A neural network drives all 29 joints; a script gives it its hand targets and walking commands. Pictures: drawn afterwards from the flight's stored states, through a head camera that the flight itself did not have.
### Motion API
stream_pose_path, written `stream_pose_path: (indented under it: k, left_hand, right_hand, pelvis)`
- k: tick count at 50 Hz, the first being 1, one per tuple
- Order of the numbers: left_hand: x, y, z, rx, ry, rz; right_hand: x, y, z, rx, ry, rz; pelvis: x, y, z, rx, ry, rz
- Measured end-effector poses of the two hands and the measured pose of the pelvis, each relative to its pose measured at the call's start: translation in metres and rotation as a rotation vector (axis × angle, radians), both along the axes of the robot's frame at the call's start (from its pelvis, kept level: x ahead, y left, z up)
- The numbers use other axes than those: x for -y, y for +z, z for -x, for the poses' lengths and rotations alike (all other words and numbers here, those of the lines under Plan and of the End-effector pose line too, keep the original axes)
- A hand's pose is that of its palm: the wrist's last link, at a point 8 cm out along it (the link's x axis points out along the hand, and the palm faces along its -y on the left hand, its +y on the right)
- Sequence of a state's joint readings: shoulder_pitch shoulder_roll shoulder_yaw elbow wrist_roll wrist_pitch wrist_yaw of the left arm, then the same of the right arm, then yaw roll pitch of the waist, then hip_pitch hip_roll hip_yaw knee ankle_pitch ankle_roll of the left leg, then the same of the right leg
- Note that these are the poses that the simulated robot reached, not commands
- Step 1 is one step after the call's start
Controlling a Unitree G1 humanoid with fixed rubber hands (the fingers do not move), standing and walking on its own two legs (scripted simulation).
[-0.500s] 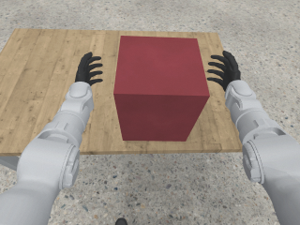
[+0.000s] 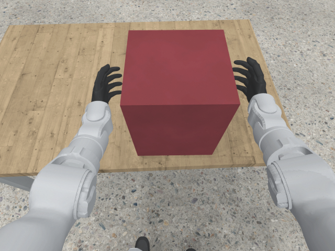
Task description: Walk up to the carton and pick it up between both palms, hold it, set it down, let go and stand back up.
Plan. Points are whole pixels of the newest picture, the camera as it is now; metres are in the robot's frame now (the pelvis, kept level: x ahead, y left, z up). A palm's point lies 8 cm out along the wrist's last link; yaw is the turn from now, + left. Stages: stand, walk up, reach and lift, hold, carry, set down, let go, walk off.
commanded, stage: reach and lift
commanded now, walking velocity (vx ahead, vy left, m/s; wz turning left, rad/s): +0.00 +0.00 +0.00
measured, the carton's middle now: (175, 100) +0.48 +0.02 +0.02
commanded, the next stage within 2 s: none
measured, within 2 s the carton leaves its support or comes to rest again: leaves its support in 1.86 s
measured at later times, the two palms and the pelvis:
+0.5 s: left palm (113, 98) +0.45 +0.16 +0.07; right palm (247, 100) +0.46 -0.14 +0.07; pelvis +0.00 +0.00 +0.02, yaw +0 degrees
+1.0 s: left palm (111, 104) +0.43 +0.16 +0.06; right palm (246, 103) +0.45 -0.14 +0.07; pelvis +0.03 +0.00 +0.03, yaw +0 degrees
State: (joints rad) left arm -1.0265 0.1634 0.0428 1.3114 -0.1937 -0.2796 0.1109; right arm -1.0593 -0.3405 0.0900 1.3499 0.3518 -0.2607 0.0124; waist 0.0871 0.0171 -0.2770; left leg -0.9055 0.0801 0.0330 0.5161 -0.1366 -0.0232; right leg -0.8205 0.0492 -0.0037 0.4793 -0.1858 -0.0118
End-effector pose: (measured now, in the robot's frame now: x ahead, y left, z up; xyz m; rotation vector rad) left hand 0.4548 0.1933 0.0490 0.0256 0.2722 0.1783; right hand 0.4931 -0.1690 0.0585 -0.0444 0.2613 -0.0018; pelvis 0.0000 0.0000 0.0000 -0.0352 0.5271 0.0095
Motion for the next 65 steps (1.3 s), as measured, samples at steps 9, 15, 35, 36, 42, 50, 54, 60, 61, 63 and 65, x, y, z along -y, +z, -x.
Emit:
stream_pose_path:
  k: [9,15,35,36,42,50,54,60,61,63,65]
  left_hand:
    - [0.027,0.016,-0.004,0.038,-0.037,0.028]
    - [0.031,0.016,0.0,0.016,-0.016,0.038]
    - [0.032,0.016,0.023,0.009,-0.001,-0.013]
    - [0.032,0.015,0.023,0.008,0.0,-0.013]
    - [0.032,0.015,0.023,0.004,0.0,-0.008]
    - [0.032,0.014,0.023,0.008,0.001,-0.008]
    - [0.032,0.015,0.024,0.012,0.001,-0.008]
    - [0.033,0.015,0.024,0.015,-0.002,-0.006]
    - [0.033,0.015,0.024,0.014,-0.003,-0.006]
    - [0.033,0.015,0.024,0.014,-0.004,-0.005]
    - [0.033,0.015,0.024,0.013,-0.005,-0.004]
  right_hand:
    - [-0.019,0.009,0.007,0.027,0.027,0.002]
    - [-0.024,0.011,0.016,0.013,-0.007,0.005]
    - [-0.029,0.011,0.041,0.05,-0.043,0.06]
    - [-0.029,0.01,0.041,0.049,-0.042,0.062]
    - [-0.029,0.01,0.04,0.047,-0.041,0.061]
    - [-0.029,0.009,0.041,0.055,-0.044,0.057]
    - [-0.029,0.01,0.042,0.059,-0.045,0.056]
    - [-0.029,0.01,0.043,0.062,-0.049,0.055]
    - [-0.029,0.01,0.044,0.062,-0.049,0.055]
    - [-0.029,0.01,0.044,0.061,-0.051,0.055]
    - [-0.028,0.01,0.044,0.06,-0.052,0.054]
  pelvis:
    - [0.002,0.004,0.002,0.043,-0.007,-0.006]
    - [0.002,0.009,0.004,0.09,-0.01,-0.012]
    - [-0.002,0.025,-0.016,0.255,-0.018,-0.029]
    - [-0.002,0.025,-0.017,0.259,-0.018,-0.029]
    - [0.002,0.026,-0.023,0.274,-0.019,-0.032]
    - [0.005,0.026,-0.025,0.285,-0.015,-0.034]
    - [0.005,0.026,-0.025,0.288,-0.013,-0.034]
    - [0.004,0.026,-0.024,0.291,-0.012,-0.035]
    - [0.004,0.026,-0.024,0.291,-0.012,-0.035]
    - [0.003,0.026,-0.024,0.29,-0.013,-0.035]
    - [0.003,0.026,-0.024,0.289,-0.013,-0.034]
